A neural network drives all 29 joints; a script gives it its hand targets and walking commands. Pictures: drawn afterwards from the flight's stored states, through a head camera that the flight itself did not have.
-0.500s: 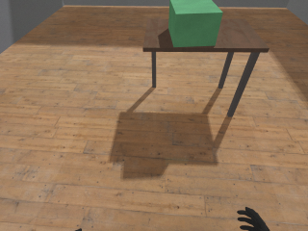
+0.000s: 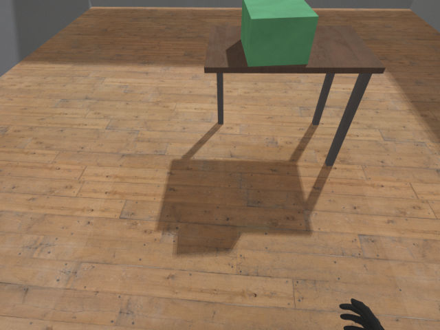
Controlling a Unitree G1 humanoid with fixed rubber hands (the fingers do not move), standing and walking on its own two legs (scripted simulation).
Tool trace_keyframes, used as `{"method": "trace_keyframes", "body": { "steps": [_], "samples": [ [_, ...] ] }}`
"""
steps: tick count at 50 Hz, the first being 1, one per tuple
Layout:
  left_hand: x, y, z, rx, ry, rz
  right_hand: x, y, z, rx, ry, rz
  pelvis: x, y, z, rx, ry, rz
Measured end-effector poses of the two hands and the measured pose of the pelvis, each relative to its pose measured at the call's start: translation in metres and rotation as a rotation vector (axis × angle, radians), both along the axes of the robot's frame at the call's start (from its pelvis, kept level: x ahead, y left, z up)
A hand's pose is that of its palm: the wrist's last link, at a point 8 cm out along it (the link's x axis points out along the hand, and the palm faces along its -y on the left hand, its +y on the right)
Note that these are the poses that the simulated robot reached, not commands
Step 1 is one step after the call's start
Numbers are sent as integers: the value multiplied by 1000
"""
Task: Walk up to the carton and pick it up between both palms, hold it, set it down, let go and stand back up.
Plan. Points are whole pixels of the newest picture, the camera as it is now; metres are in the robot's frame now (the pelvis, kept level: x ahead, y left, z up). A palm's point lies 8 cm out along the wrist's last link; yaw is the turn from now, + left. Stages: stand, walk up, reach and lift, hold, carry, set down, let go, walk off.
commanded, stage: stand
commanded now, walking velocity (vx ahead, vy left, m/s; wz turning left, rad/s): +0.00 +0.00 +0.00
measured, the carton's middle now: (274, 29) +1.37 -0.19 +0.01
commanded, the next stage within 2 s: none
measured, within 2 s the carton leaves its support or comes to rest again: neither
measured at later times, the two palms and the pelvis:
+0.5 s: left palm out of the picture +0.09 +0.26 -0.12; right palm out of the picture +0.14 -0.24 -0.09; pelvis +0.00 +0.00 +0.00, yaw +0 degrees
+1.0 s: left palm out of the picture +0.08 +0.26 -0.12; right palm out of the picture +0.13 -0.24 -0.09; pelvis +0.00 +0.00 +0.00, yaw +0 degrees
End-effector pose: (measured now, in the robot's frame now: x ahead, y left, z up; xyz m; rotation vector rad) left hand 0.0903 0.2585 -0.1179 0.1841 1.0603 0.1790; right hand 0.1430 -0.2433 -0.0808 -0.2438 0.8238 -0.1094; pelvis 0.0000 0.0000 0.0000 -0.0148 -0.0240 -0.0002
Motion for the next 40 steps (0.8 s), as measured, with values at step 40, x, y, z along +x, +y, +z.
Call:
{"method": "trace_keyframes", "body": {
  "steps": [40],
  "samples": [
    [-8, 1, 0, 5, 23, 2, -8, -1, -6, 6, 27, -6, -3, 0, 1, 0, 0, 0]
  ]
}}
